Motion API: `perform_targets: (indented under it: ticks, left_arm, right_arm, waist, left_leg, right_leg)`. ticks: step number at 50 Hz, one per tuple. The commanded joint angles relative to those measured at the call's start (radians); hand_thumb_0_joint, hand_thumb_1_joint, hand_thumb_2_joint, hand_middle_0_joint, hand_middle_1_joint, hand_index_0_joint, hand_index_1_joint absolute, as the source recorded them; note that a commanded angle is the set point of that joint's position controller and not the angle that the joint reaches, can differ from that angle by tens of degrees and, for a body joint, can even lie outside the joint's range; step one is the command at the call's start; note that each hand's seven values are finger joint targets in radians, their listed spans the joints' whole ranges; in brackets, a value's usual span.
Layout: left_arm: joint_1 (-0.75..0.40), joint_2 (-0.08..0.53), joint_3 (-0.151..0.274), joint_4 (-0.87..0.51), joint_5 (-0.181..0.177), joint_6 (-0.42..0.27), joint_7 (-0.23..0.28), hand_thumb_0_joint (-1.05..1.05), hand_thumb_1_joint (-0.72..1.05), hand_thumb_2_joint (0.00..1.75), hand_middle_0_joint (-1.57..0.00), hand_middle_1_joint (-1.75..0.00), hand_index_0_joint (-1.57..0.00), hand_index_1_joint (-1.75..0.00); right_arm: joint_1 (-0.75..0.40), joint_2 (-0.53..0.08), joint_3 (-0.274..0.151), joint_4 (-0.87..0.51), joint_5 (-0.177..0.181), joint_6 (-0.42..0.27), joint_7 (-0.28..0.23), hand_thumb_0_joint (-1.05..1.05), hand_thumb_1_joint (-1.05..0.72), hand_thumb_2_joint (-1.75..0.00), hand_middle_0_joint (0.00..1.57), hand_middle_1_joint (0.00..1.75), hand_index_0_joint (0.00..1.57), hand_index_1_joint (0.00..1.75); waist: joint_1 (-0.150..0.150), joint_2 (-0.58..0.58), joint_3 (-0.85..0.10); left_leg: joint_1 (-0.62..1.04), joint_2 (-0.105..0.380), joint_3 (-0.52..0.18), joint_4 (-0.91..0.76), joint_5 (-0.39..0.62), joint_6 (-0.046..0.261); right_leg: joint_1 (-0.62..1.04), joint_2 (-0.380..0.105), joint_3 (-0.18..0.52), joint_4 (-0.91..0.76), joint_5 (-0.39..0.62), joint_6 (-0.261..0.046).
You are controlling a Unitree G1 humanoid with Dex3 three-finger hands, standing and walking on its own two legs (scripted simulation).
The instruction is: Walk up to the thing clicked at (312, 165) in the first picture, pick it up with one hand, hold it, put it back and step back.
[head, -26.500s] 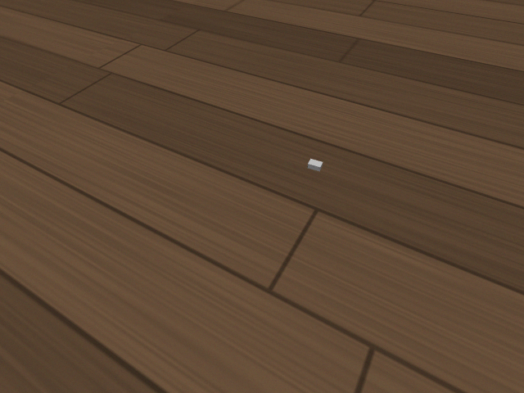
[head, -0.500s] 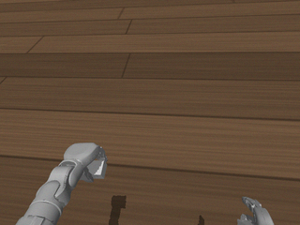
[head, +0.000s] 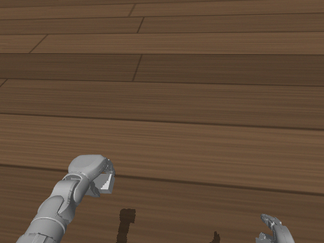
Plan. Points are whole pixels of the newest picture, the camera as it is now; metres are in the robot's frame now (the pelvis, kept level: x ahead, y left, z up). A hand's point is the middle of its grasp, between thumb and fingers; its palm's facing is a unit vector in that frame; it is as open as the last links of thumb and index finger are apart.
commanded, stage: hold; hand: left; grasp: from above
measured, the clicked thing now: (99, 183) +0.30 +0.22 -0.07
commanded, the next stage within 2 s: crouch in 0.06 s
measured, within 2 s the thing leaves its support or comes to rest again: neither
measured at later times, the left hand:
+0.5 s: hand (98, 188) +0.29 +0.23 -0.09, palm faces -0.47 +0.01 -0.88, open 7.3 cm
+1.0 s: hand (119, 199) +0.34 +0.23 -0.34, palm faces -0.44 +0.07 -0.90, open 7.3 cm
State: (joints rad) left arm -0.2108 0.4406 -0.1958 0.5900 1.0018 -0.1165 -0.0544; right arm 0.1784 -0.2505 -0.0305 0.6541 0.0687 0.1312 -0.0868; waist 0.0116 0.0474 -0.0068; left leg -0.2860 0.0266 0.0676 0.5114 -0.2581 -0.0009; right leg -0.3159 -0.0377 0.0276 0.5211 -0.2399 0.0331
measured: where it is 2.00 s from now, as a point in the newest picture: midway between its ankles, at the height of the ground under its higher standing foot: outside the picture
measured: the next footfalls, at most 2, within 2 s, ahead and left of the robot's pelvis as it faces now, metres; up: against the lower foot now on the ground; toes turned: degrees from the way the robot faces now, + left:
none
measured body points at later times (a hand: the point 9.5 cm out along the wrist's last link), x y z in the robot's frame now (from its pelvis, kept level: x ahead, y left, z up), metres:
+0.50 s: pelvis +0.00 +0.00 -0.02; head +0.04 -0.01 +0.43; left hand +0.31 +0.23 -0.04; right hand +0.14 -0.26 -0.13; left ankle +0.00 +0.12 -0.74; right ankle +0.02 -0.14 -0.74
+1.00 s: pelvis -0.07 +0.01 -0.21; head +0.10 +0.02 +0.21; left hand +0.36 +0.23 -0.28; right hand -0.01 -0.28 -0.34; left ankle +0.00 +0.12 -0.74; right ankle +0.02 -0.14 -0.74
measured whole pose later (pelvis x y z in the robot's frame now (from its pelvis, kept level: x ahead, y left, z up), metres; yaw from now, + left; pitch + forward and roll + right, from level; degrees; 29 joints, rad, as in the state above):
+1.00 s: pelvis -0.07 +0.01 -0.21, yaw +1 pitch +31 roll -3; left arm -0.69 0.46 -0.09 1.21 1.22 -0.14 0.35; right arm 0.23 -0.25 -0.08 0.73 -0.05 0.04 -0.02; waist -0.14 0.05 -0.20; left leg -1.61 0.04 -0.01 1.66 -0.60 0.02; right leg -1.59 -0.04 0.01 1.61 -0.57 0.05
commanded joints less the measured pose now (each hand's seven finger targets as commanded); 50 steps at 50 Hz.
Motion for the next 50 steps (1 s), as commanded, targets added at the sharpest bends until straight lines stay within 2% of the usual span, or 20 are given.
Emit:
perform_targets:
  ticks: [1, 5, 7, 8, 9, 13, 15, 20, 26, 30, 31, 34, 37, 38, 40, 42, 43, 47, 48, 50]
  left_arm:
    - [-0.314, 0.212, 0.121, -0.203, -0.008, 0.007, 0.048, 0.0, 0.85, 0.41, -1.27, -0.15, -1.25, -0.17]
    - [-0.29, 0.189, 0.101, -0.154, -0.008, 0.014, 0.04, 0.0, 0.83, 0.41, -1.26, -0.14, -1.24, -0.16]
    - [-0.309, 0.221, 0.122, -0.157, -0.004, 0.012, 0.039, 0.0, 0.84, 0.41, -1.25, -0.16, -1.23, -0.18]
    - [-0.307, 0.211, 0.117, -0.166, -0.01, 0.008, 0.036, 0.0, 0.86, 0.33, -1.22, -0.22, -1.24, -0.2]
    - [-0.29, 0.2, 0.109, -0.162, -0.014, 0.005, 0.032, 0.0, 0.78, 0.26, -1.14, -0.17, -1.16, -0.16]
    - [-0.269, 0.191, 0.107, -0.145, -0.002, -0.01, 0.042, 0.0, 0.86, 0.29, -1.24, -0.16, -1.25, -0.16]
    - [-0.256, 0.178, 0.106, -0.093, 0.009, -0.02, 0.065, 0.0, 0.88, 0.3, -1.27, -0.15, -1.26, -0.15]
    - [-0.321, 0.163, 0.105, 0.013, 0.066, -0.061, 0.161, 0.0, 0.86, 0.29, -1.26, -0.12, -1.26, -0.13]
    - [-0.436, 0.137, 0.089, 0.166, 0.156, -0.068, 0.293, 0.0, 0.86, 0.3, -1.28, -0.12, -1.27, -0.13]
    - [-0.489, 0.125, 0.087, 0.3, 0.2, -0.062, 0.377, 0.0, 0.9, 0.29, -1.3, -0.13, -1.3, -0.14]
    - [-0.558, 0.148, 0.106, 0.281, 0.204, -0.064, 0.396, 0.0, 0.88, 0.32, -1.29, -0.13, -1.28, -0.14]
    - [-0.632, 0.164, 0.113, 0.314, 0.22, -0.049, 0.435, 0.0, 0.91, 0.28, -1.3, -0.14, -1.3, -0.14]
    - [-0.688, 0.162, 0.115, 0.364, 0.221, -0.041, 0.452, 0.0, 0.92, 0.32, -1.33, -0.1, -1.31, -0.12]
    - [-0.709, 0.186, 0.127, 0.374, 0.228, -0.038, 0.457, 0.0, 0.91, 0.32, -1.31, -0.13, -1.3, -0.14]
    - [-0.741, 0.199, 0.145, 0.378, 0.222, -0.028, 0.466, 0.0, 0.9, 0.3, -1.3, -0.12, -1.29, -0.13]
    - [-0.749, 0.176, 0.133, 0.431, 0.219, -0.013, 0.463, 0.0, 0.91, 0.31, -1.3, -0.13, -1.3, -0.14]
    - [-0.746, 0.204, 0.151, 0.445, 0.219, -0.009, 0.461, 0.0, 0.89, 0.33, -1.29, -0.13, -1.29, -0.14]
    - [-0.78, 0.212, 0.157, 0.479, 0.212, -0.008, 0.441, 0.0, 0.92, 0.39, -1.3, -0.19, -1.3, -0.2]
    - [-0.817, 0.241, 0.169, 0.468, 0.214, -0.015, 0.439, 0.0, 0.91, 0.4, -1.31, -0.18, -1.3, -0.19]
    - [-0.783, 0.226, 0.165, 0.523, 0.214, -0.024, 0.432, 0.0, 0.93, 0.39, -1.31, -0.18, -1.31, -0.19]
  right_arm:
    - [-0.076, -0.127, -0.045, -0.138, 0.003, -0.038, -0.004, 0.0, -0.9, -0.9, 0.2, 0.3, 0.2, 0.3]
    - [-0.072, -0.125, -0.044, -0.135, 0.005, -0.031, -0.002, 0.0, -0.9, -0.9, 0.2, 0.3, 0.2, 0.3]
    - [-0.071, -0.126, -0.045, -0.134, 0.005, -0.027, -0.003, 0.0, -0.9, -0.9, 0.2, 0.3, 0.2, 0.3]
    - [-0.067, -0.128, -0.045, -0.136, 0.004, -0.025, -0.002, 0.0, -0.92, -0.91, 0.2, 0.3, 0.2, 0.3]
    - [-0.069, -0.126, -0.044, -0.138, 0.003, -0.025, -0.001, 0.0, -0.89, -0.9, 0.2, 0.3, 0.2, 0.3]
    - [-0.059, -0.126, -0.046, -0.143, 0.004, -0.017, 0.0, 0.0, -0.9, -0.9, 0.2, 0.3, 0.2, 0.3]
    - [-0.064, -0.121, -0.041, -0.145, 0.001, -0.012, 0.002, 0.0, -0.9, -0.9, 0.2, 0.3, 0.2, 0.3]
    - [-0.041, -0.129, -0.052, -0.122, -0.021, 0.002, 0.013, 0.0, -0.9, -0.9, 0.2, 0.3, 0.2, 0.3]
    - [0.043, -0.146, -0.081, -0.083, -0.052, 0.007, 0.039, 0.0, -0.91, -0.9, 0.2, 0.3, 0.2, 0.3]
    - [0.058, -0.154, -0.093, -0.074, -0.068, -0.005, 0.051, 0.0, -0.91, -0.9, 0.2, 0.3, 0.2, 0.3]
    - [0.065, -0.158, -0.099, -0.068, -0.073, -0.012, 0.053, 0.0, -0.91, -0.9, 0.2, 0.3, 0.2, 0.3]
    - [0.081, -0.167, -0.106, -0.048, -0.085, -0.033, 0.051, 0.0, -0.91, -0.9, 0.2, 0.3, 0.2, 0.3]
    - [0.104, -0.178, -0.115, -0.029, -0.097, -0.059, 0.046, 0.0, -0.9, -0.9, 0.2, 0.3, 0.2, 0.3]
    - [0.108, -0.181, -0.113, -0.02, -0.101, -0.067, 0.043, 0.0, -0.9, -0.9, 0.2, 0.3, 0.2, 0.3]
    - [0.112, -0.184, -0.116, -0.016, -0.108, -0.082, 0.042, 0.0, -0.9, -0.9, 0.2, 0.3, 0.2, 0.3]
    - [0.12, -0.183, -0.114, -0.01, -0.11, -0.097, 0.041, 0.0, -0.9, -0.9, 0.2, 0.3, 0.2, 0.3]
    - [0.126, -0.187, -0.117, -0.008, -0.112, -0.102, 0.041, 0.0, -0.9, -0.9, 0.2, 0.3, 0.2, 0.3]
    - [0.133, -0.192, -0.112, -0.007, -0.123, -0.129, 0.052, 0.0, -0.9, -0.9, 0.2, 0.3, 0.2, 0.3]
    - [0.132, -0.197, -0.112, 0.001, -0.122, -0.135, 0.053, 0.0, -0.9, -0.9, 0.2, 0.3, 0.2, 0.3]
    - [0.137, -0.192, -0.103, 0.0, -0.125, -0.148, 0.063, 0.0, -0.9, -0.9, 0.2, 0.3, 0.2, 0.3]
  waist:
    - [0.0, -0.026, -0.271]
    - [-0.002, -0.049, -0.244]
    - [0.003, -0.049, -0.251]
    - [-0.001, -0.043, -0.252]
    - [-0.001, -0.042, -0.24]
    - [-0.006, -0.058, -0.245]
    - [-0.012, -0.068, -0.2]
    - [-0.04, -0.069, -0.229]
    - [-0.068, -0.046, -0.363]
    - [-0.079, -0.042, -0.41]
    - [-0.077, -0.021, -0.46]
    - [-0.091, 0.022, -0.527]
    - [-0.112, 0.029, -0.603]
    - [-0.115, 0.046, -0.619]
    - [-0.112, 0.061, -0.675]
    - [-0.134, 0.051, -0.677]
    - [-0.126, 0.031, -0.69]
    - [-0.149, 0.04, -0.705]
    - [-0.153, 0.048, -0.706]
    - [-0.17, 0.022, -0.68]
  left_leg:
    - [0.14, -0.038, -0.02, -0.058, 0.23, 0.013]
    - [0.133, -0.035, -0.022, -0.058, 0.248, 0.016]
    - [0.131, -0.04, -0.019, -0.055, 0.253, 0.017]
    - [0.136, -0.038, -0.019, -0.056, 0.25, 0.016]
    - [0.13, -0.035, -0.023, -0.059, 0.247, 0.014]
    - [0.118, -0.037, -0.022, -0.043, 0.279, 0.016]
    - [0.08, -0.041, -0.022, -0.033, 0.235, 0.016]
    - [-0.013, -0.044, -0.026, 0.081, 0.212, 0.013]
    - [-0.219, -0.039, -0.034, 0.332, 0.172, 0.008]
    - [-0.42, -0.041, -0.045, 0.487, 0.068, 0.009]
    - [-0.444, -0.037, -0.049, 0.522, 0.058, 0.01]
    - [-0.534, -0.032, -0.067, 0.6, -0.003, 0.007]
    - [-0.626, -0.023, -0.093, 0.697, -0.049, 0.009]
    - [-0.66, -0.02, -0.101, 0.728, -0.055, 0.007]
    - [-0.707, -0.021, -0.107, 0.776, -0.077, 0.006]
    - [-0.78, -0.021, -0.108, 0.819, -0.123, 0.008]
    - [-0.816, -0.024, -0.107, 0.839, -0.15, 0.01]
    - [-0.927, -0.026, -0.127, 0.915, -0.258, 0.008]
    - [-0.956, -0.026, -0.135, 0.932, -0.292, 0.009]
    - [-1.058, -0.034, -0.122, 0.984, -0.337, 0.019]
  right_leg:
    - [0.076, 0.059, -0.027, -0.068, 0.172, -0.042]
    - [0.078, 0.06, -0.032, -0.07, 0.192, -0.041]
    - [0.081, 0.056, -0.03, -0.073, 0.201, -0.038]
    - [0.08, 0.058, -0.029, -0.071, 0.196, -0.041]
    - [0.079, 0.06, -0.034, -0.071, 0.188, -0.042]
    - [0.07, 0.059, -0.033, -0.057, 0.222, -0.042]
    - [0.036, 0.054, -0.034, -0.055, 0.183, -0.041]
    - [-0.086, 0.05, -0.033, 0.045, 0.172, -0.04]
    - [-0.323, 0.054, -0.034, 0.266, 0.129, -0.047]
    - [-0.489, 0.052, -0.041, 0.409, 0.035, -0.05]
    - [-0.53, 0.055, -0.042, 0.446, 0.02, -0.051]
    - [-0.648, 0.054, -0.052, 0.545, -0.035, -0.058]
    - [-0.779, 0.055, -0.063, 0.659, -0.08, -0.063]
    - [-0.822, 0.052, -0.064, 0.697, -0.085, -0.063]
    - [-0.873, 0.049, -0.067, 0.753, -0.106, -0.065]
    - [-0.926, 0.046, -0.071, 0.799, -0.14, -0.065]
    - [-0.938, 0.048, -0.072, 0.815, -0.162, -0.066]
    - [-1.068, 0.04, -0.081, 0.911, -0.248, -0.069]
    - [-1.102, 0.04, -0.083, 0.93, -0.273, -0.067]
    - [-1.129, 0.039, -0.081, 0.96, -0.311, -0.066]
